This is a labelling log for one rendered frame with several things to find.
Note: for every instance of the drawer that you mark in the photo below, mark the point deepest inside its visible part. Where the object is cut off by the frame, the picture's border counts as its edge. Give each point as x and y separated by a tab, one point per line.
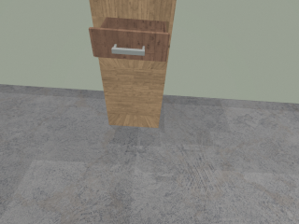
130	34

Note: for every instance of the handle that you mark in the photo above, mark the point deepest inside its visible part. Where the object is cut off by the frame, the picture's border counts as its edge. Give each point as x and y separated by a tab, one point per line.
126	51

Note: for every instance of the cabinet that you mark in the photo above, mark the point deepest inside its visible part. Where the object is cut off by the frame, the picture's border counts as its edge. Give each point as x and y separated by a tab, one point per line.
133	89

